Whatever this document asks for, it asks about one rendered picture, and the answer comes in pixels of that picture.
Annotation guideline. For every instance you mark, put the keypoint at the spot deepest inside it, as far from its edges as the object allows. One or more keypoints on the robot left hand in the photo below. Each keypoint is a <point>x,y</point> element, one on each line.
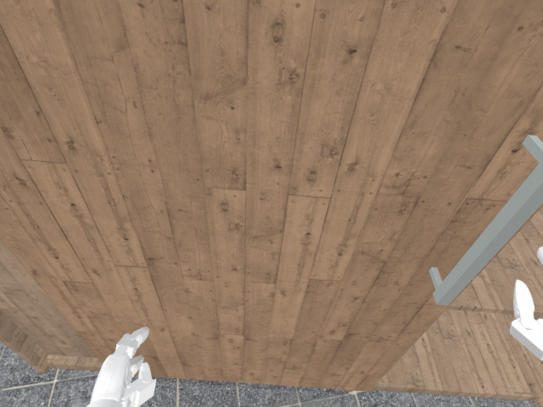
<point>118,369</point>

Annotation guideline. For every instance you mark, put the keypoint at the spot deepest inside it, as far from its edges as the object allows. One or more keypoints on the robot right hand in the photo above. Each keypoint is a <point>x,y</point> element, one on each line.
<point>526,329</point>

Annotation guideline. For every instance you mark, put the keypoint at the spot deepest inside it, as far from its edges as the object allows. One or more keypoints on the wardrobe door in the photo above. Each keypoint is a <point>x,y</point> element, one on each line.
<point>263,184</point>
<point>29,307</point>

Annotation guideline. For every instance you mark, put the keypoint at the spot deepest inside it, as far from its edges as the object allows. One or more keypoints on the handle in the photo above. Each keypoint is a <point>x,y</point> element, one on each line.
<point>523,203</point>

